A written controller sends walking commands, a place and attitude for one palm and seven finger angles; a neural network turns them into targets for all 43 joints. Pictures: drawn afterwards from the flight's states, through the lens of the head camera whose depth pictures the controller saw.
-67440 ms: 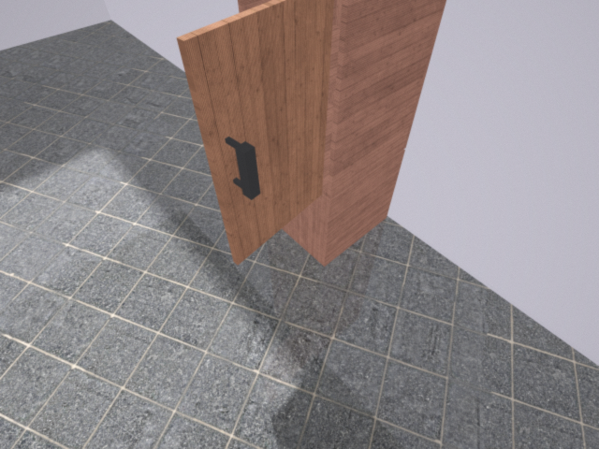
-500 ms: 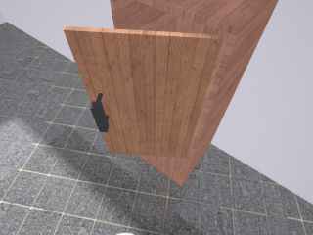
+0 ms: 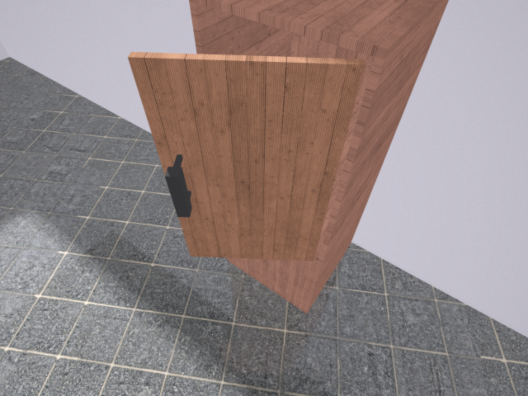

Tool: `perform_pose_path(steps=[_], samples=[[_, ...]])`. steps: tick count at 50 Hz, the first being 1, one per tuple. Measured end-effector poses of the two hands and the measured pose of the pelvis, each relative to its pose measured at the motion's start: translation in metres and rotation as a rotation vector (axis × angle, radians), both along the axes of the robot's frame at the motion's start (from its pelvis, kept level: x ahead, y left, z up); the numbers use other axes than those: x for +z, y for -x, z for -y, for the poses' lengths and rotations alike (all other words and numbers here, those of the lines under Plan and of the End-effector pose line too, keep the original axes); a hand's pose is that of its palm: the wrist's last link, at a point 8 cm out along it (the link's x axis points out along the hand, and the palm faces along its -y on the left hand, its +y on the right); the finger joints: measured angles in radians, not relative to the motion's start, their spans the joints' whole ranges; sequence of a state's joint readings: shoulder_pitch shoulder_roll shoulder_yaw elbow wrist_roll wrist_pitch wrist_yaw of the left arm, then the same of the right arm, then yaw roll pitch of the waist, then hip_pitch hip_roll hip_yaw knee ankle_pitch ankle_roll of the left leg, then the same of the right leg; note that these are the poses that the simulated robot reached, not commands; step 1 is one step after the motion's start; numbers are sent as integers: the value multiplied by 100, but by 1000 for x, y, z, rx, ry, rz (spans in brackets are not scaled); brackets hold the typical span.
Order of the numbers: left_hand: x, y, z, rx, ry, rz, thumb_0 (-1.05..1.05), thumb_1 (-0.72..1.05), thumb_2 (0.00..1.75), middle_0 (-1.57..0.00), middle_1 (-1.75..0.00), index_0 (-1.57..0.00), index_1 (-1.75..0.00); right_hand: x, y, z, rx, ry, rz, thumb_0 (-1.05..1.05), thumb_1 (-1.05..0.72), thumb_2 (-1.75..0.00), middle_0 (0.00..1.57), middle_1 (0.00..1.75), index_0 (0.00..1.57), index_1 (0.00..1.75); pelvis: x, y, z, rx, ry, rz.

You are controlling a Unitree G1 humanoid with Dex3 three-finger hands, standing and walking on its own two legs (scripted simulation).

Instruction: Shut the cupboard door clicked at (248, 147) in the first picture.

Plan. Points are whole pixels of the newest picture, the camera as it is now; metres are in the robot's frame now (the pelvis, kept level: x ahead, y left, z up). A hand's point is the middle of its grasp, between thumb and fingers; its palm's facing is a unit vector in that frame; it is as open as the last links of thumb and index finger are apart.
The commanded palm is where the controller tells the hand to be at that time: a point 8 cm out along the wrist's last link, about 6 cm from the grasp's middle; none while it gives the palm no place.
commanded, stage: come to a stop and stand still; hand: left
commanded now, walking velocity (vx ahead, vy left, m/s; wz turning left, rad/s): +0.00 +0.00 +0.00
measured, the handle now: (181, 185) +0.50 +0.20 -0.01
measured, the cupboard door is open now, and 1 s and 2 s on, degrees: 33 33 33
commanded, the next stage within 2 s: look again from close up in 0.32 s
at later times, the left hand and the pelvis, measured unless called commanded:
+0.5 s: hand out of the picture -0.05 +0.14 -0.18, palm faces +0.02 -0.99 -0.15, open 7.3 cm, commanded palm none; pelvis -0.02 +0.00 +0.00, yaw +0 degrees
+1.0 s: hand out of the picture +0.04 +0.18 -0.18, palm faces +0.00 -0.98 -0.20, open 7.3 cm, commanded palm +0.11 +0.23 -0.07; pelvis +0.01 +0.01 +0.00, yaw -1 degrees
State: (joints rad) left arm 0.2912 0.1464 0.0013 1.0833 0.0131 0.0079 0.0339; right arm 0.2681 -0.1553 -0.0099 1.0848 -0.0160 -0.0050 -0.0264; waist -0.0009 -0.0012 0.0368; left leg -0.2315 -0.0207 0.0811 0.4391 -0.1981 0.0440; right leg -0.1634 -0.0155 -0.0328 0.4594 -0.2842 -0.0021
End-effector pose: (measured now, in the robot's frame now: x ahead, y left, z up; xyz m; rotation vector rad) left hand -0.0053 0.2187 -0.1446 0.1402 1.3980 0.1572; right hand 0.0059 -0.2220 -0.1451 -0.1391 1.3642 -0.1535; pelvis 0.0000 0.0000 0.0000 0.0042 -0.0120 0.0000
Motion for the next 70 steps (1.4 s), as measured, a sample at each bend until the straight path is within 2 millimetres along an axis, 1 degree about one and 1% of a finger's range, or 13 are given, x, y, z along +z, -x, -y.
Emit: perform_pose_path(steps=[16, 23, 27, 37, 44, 51, 53, 55, 58, 61, 64, 66, 70], samples=[[-7, 39, 27, 20, 61, -42, 0, 91, 90, -20, -30, -20, -30, 2, 43, -9, -7, -29, -76, 0, -91, -90, 19, 30, 20, 30, 1, 15, 9, 2, 5, 8], [-6, 46, 29, 14, 51, -62, 0, 91, 90, -20, -30, -20, -30, -1, 45, -14, -7, -44, -84, 0, -91, -90, 19, 30, 20, 30, -1, 15, 7, 3, 19, -3], [-6, 42, 17, 0, 28, -53, 0, 91, 90, -20, -30, -21, -30, -8, 36, -13, -3, -46, -54, 1, -91, -90, 19, 30, 20, 30, -5, 13, 2, 10, 28, -7], [1, -6, -14, -11, -39, 57, 0, 91, 90, -20, -30, -20, -30, -9, 8, -12, 18, -28, 9, 2, -93, -90, 19, 30, 20, 30, -6, -2, -7, 4, 8, -3], [1, -30, -15, -36, -27, 87, 0, 91, 90, -20, -30, -20, -30, -2, -11, -4, 24, 1, 41, 1, -92, -90, 19, 30, 20, 30, -3, -8, -7, -6, 3, -4], [-3, -37, -11, -46, -12, 76, 0, 91, 90, -20, -30, -20, -30, 4, -28, 1, 32, 21, 58, 1, -91, -90, 19, 30, 20, 30, -2, -13, -6, -11, 10, -8], [15, -65, -20, 50, -24, 253, 1, 91, 90, -20, -30, -21, -30, 11, -39, 6, 37, 58, 165, 1, -91, -90, 20, 30, 20, 30, -6, -9, -4, -1, 9, -4], [55, -106, -26, 69, -62, 562, 2, 91, 90, -21, -31, -21, -31, 19, -56, 11, 51, 82, 312, 1, -91, -89, 20, 30, 20, 30, -9, -9, -2, 7, -4, -9], [116, -159, -21, 55, -72, 937, 2, 92, 90, -22, -33, -23, -33, 27, -87, 18, 83, 68, 504, 1, -91, -90, 20, 30, 20, 30, -15, -7, 0, 39, -7, -36], [149, -187, -10, 1, -24, 1215, 1, 92, 90, -25, -36, -26, -36, 32, -119, 26, 105, 57, 653, 1, -90, -90, 20, 30, 20, 30, -26, 2, 4, 40, 2, -89], [143, -182, 2, -86, 66, 1382, 1, 92, 90, -29, -40, -30, -41, 37, -146, 34, 146, 66, 753, 1, -90, -90, 20, 30, 20, 30, -44, 13, 14, 26, -4, -156], [119, -163, 7, -129, 111, 1397, 0, 91, 90, -33, -44, -33, -44, 37, -161, 39, 188, 79, 796, 1, -90, -90, 20, 30, 20, 30, -59, 20, 22, 24, -8, -188], [62, -112, 3, -78, 129, 1255, 0, 91, 90, -40, -51, -40, -51, 28, -186, 47, 280, 110, 856, 1, -90, -90, 20, 30, 20, 30, -88, 32, 34, 40, 8, -232]])
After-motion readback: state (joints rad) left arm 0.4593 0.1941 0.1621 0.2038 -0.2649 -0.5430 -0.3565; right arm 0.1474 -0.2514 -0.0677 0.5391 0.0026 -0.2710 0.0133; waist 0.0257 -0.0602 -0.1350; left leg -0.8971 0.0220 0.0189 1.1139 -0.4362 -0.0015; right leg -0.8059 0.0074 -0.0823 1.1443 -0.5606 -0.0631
